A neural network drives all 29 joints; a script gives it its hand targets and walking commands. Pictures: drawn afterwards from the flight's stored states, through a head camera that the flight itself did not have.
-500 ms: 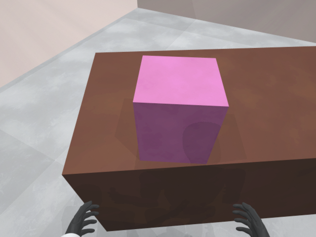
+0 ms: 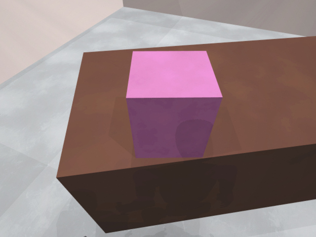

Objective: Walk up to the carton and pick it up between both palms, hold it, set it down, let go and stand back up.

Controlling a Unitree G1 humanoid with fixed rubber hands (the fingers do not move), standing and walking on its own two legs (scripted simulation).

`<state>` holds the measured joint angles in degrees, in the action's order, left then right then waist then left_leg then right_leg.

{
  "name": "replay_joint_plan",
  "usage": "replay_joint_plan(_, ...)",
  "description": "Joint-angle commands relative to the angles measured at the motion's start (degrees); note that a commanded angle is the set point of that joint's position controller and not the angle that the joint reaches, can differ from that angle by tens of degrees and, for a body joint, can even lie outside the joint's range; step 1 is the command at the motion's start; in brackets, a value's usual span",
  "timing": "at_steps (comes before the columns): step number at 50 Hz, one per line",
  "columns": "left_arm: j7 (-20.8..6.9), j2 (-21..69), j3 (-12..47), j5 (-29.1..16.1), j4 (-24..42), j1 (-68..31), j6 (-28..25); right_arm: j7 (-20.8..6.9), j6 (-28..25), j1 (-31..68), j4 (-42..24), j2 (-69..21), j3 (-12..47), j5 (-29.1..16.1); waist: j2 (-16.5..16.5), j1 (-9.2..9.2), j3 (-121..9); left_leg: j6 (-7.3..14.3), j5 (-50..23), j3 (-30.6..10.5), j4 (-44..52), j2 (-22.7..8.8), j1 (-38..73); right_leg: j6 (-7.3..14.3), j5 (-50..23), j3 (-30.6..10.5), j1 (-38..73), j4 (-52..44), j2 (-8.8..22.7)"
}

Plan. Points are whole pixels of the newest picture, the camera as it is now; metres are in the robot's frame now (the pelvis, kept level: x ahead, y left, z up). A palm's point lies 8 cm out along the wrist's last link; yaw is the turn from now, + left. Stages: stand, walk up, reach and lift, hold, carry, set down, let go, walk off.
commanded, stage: stand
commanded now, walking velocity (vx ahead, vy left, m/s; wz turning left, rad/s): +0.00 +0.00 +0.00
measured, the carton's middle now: (169, 106) +0.47 -0.02 +0.07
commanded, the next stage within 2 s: none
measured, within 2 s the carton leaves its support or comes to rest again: neither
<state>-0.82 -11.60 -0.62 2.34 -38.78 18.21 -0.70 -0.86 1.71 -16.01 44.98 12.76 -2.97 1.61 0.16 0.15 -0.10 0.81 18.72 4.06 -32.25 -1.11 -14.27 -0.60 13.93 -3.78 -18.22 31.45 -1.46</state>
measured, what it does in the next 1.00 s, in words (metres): stands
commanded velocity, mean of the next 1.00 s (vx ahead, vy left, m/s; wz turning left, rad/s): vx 0.00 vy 0.00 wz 0.00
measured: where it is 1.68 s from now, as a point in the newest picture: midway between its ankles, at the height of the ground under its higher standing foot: outside the picture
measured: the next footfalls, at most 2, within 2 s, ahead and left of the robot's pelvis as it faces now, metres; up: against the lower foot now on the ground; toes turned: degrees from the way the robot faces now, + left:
none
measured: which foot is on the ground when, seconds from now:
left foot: down 0.00-1.00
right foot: down 0.00-1.00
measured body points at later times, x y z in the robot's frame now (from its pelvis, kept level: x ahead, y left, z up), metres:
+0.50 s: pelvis -0.01 +0.01 +0.00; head -0.01 +0.00 +0.45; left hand +0.05 +0.24 -0.13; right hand +0.01 -0.24 -0.15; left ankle -0.02 +0.11 -0.73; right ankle +0.03 -0.13 -0.73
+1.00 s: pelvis +0.00 +0.00 +0.00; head +0.00 -0.01 +0.45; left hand +0.03 +0.23 -0.14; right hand -0.02 -0.23 -0.15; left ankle -0.02 +0.11 -0.73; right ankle +0.03 -0.13 -0.73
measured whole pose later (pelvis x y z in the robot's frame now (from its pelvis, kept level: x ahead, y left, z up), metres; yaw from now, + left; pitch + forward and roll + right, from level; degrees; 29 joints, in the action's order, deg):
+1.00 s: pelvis +0.00 +0.00 +0.00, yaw -2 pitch +0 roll +1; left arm 1.7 -8.3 -0.9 1.1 -55.1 19.1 -0.4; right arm 1.6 0.8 -19.2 59.5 9.9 -2.3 1.0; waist -0.7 1.0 -0.3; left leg 1.1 16.6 5.9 -27.8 -0.6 -11.4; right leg -1.0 11.8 -6.7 -17.1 28.8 -1.6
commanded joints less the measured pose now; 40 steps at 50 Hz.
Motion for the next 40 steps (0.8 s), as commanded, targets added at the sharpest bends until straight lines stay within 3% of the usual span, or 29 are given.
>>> replay_joint_plan(1,0.8,-6.1,-2.2,-0.1,4.7,0.1,-1.5,0.8,-1.3,0.9,-3.8,6.3,-1.4,0.0,-2.5,-0.40,-2.6,3.0,-2.0,-7.0,8.2,-5.1,-1.9,2.2,-10.5,-3.0,0.9,-2.0,3.0)
replay_joint_plan(8,1.2,-5.1,-2.1,-0.3,1.8,2.3,-1.1,1.5,-1.2,-1.9,-0.5,6.9,-1.3,0.0,-0.9,-0.29,0.2,3.6,3.4,-7.3,10.3,-5.2,-4.0,2.2,-7.5,-4.3,-0.5,-2.9,3.0)
replay_joint_plan(17,1.7,-4.9,-2.2,-0.5,-1.2,2.6,-1.1,1.7,-1.2,-4.0,3.0,6.3,-1.3,-0.1,2.2,0.48,0.7,3.6,3.8,-6.5,9.7,-4.6,-1.9,2.6,-4.3,-6.6,-3.1,-5.7,3.5)
replay_joint_plan(29,2.1,-4.1,-2.2,-0.9,-6.5,4.0,-1.0,2.1,-1.5,-4.9,7.3,5.2,-1.0,-0.4,-0.4,0.53,0.5,3.7,0.8,-6.8,11.2,-5.2,-0.1,2.6,-6.4,-6.7,-1.6,-5.8,3.2)
replay_joint_plan(40,2.6,-3.2,-1.8,-1.1,-11.5,4.2,-0.7,2.5,-1.4,-6.5,11.3,3.9,-0.7,-0.6,1.1,0.96,1.8,3.1,-2.1,-5.5,10.2,-4.4,1.7,2.8,-8.5,-7.4,-1.0,-7.1,3.7)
